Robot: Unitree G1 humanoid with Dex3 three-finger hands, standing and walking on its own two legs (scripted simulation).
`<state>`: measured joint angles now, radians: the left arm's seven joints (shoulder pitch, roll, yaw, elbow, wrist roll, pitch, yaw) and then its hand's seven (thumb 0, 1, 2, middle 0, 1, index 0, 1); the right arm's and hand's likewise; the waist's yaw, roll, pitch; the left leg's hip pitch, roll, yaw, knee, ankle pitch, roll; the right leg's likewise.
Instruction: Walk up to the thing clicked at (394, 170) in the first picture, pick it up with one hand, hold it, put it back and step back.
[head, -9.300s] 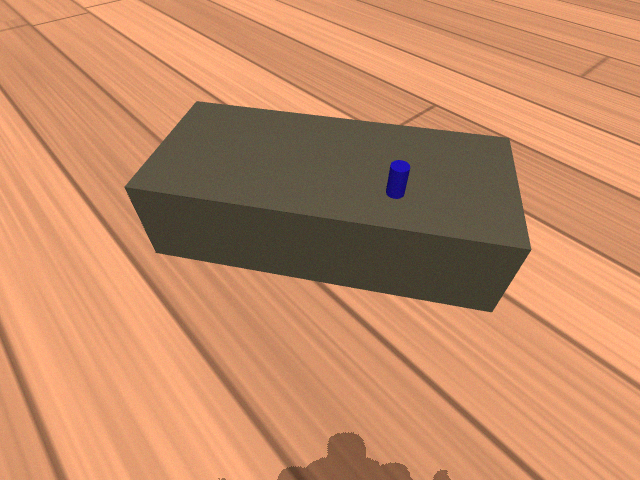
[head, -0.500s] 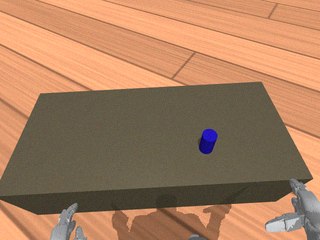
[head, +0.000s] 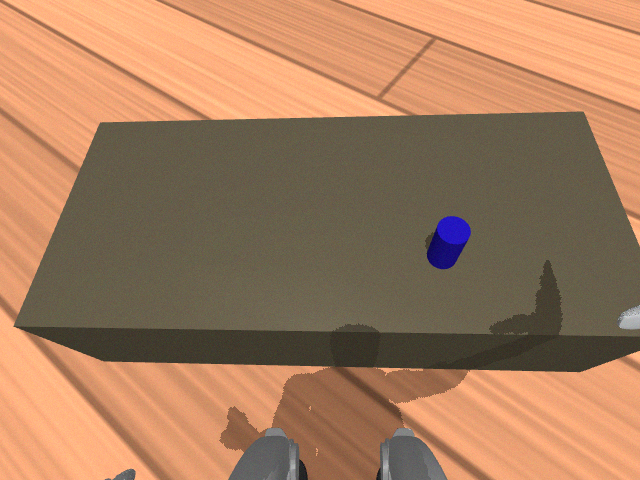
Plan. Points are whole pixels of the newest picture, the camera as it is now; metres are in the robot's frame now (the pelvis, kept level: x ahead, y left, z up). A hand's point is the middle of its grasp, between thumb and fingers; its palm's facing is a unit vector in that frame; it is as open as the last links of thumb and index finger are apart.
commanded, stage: go down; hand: right
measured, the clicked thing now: (447, 243) +0.56 -0.22 -0.28
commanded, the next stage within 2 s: approach in 0.80 s
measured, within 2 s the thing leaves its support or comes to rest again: neither
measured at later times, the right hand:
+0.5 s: hand out of the picture +0.43 -0.40 +0.02, palm faces +0.26 +0.96 -0.07, open 17.2 cm
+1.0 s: hand out of the picture +0.45 -0.41 +0.03, palm faces +0.26 +0.96 -0.05, open 17.6 cm
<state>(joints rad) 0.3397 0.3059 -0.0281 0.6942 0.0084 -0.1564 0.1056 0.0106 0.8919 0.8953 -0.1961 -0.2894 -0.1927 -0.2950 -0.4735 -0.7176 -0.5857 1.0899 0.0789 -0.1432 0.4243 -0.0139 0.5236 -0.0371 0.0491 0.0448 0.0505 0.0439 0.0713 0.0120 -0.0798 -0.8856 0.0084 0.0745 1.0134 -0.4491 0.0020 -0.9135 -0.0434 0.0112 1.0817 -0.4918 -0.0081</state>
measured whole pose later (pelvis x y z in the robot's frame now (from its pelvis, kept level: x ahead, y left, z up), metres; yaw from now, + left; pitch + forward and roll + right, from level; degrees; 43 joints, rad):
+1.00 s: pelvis +0.00 -0.01 -0.02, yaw +2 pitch +26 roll +6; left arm 0.32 0.32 -0.11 0.66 0.04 -0.09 0.02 0.00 0.90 0.90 -0.19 -0.29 -0.18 -0.29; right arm -0.84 -0.99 -0.69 1.35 0.07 -0.34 0.52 -0.02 0.56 -0.04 0.05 0.04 0.05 0.04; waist 0.15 0.02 -0.09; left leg -1.08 -0.01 0.10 1.08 -0.45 -0.01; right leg -1.14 -0.06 0.04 1.21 -0.53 -0.02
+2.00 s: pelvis -0.08 +0.00 -0.32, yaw +8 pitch +36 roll +10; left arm 0.26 0.31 -0.22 0.57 0.09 0.07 -0.04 0.00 0.91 0.90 -0.20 -0.29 -0.20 -0.29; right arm -1.23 -0.97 -0.58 1.19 -0.08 -0.31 0.25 -0.02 0.54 -0.06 0.03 0.04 0.03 0.04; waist 0.30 0.00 -0.01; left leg -2.16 0.02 0.15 2.13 -0.61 0.01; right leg -2.23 -0.05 0.14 2.27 -0.68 -0.02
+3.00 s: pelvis -0.07 +0.00 -0.30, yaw +6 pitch +38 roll +8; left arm 0.25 0.31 -0.17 0.55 0.08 0.12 -0.03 0.00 0.89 0.91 -0.20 -0.28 -0.19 -0.29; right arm -1.24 -0.84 -0.56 1.15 -0.04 -0.32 0.16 -0.01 0.14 -0.56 0.86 0.72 0.87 0.72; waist 0.29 -0.01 -0.04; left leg -2.13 0.03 0.12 2.11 -0.64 0.01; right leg -2.19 -0.04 0.10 2.21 -0.69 -0.02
